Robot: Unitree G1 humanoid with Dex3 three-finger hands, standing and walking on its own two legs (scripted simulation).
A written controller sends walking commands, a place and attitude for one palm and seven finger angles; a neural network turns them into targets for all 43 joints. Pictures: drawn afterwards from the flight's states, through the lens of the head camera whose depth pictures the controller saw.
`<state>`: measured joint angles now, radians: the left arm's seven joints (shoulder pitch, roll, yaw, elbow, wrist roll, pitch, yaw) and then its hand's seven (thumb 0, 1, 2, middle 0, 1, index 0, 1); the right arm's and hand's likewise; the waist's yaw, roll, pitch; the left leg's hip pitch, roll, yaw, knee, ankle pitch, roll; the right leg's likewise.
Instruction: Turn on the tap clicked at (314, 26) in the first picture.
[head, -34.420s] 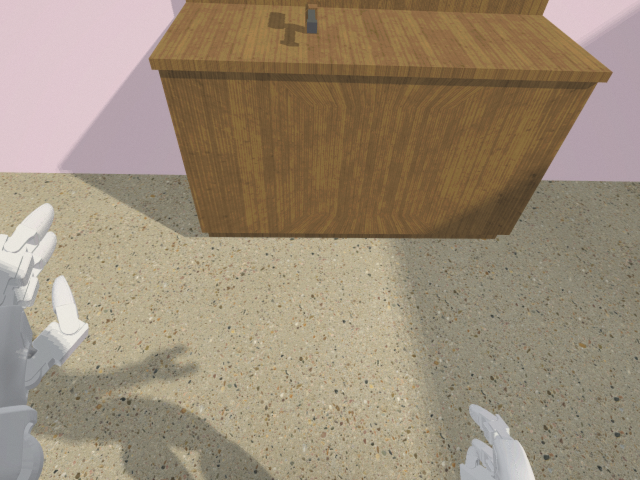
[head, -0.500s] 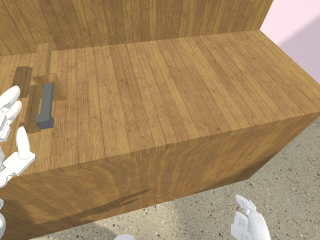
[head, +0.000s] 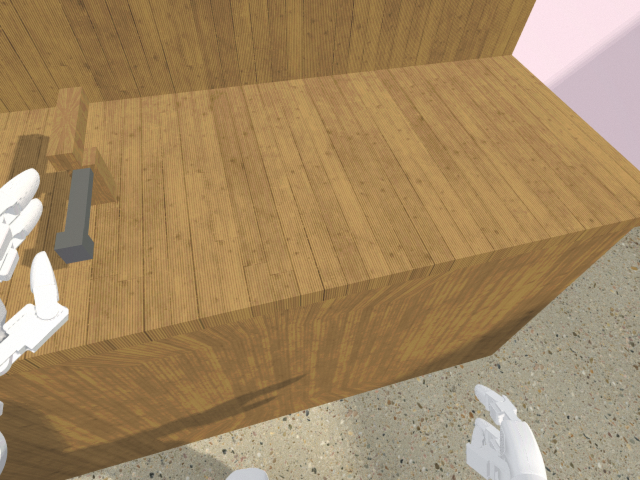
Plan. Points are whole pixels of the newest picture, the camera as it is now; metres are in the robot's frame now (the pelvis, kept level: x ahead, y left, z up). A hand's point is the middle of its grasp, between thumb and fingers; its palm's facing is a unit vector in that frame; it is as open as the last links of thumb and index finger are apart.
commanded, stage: shuffle to correct the standing spot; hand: left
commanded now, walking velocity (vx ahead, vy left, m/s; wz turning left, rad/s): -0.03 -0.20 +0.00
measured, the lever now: (75, 246) +0.34 +0.31 +0.10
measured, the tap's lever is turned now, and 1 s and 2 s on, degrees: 0 0 0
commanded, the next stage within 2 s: none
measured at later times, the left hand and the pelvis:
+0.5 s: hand (53, 318) +0.22 +0.24 +0.17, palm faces +0.32 -0.85 -0.42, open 7.4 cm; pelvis -0.01 +0.00 +0.00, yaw +0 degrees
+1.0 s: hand (53, 314) +0.22 +0.24 +0.17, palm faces +0.32 -0.85 -0.43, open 7.4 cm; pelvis +0.00 +0.00 +0.00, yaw +0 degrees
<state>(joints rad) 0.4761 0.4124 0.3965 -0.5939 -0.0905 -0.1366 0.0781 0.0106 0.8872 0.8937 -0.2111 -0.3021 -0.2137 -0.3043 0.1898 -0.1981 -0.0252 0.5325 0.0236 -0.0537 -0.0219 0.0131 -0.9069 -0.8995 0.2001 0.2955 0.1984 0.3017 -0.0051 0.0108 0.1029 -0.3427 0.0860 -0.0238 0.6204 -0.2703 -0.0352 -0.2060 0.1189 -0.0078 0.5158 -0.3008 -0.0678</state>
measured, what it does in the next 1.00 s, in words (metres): stands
